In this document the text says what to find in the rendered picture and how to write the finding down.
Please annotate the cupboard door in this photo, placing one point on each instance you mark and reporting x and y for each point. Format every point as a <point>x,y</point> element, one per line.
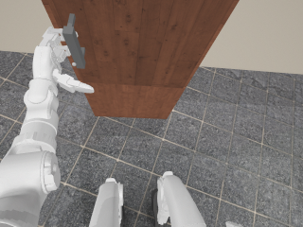
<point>155,43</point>

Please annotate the right robot shin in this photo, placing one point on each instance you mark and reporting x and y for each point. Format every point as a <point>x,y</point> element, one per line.
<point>163,210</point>

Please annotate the left robot upper arm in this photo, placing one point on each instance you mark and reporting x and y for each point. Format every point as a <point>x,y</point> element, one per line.
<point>25,181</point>

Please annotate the handle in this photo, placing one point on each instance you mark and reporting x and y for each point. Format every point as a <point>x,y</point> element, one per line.
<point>72,42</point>

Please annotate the robot left hand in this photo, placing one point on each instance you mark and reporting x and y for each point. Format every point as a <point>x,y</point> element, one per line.
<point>46,59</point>

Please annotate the robot right foot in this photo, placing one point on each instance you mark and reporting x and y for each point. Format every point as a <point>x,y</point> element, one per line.
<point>154,207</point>

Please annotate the robot left forearm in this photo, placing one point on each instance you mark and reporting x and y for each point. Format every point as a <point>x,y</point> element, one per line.
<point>40,126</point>

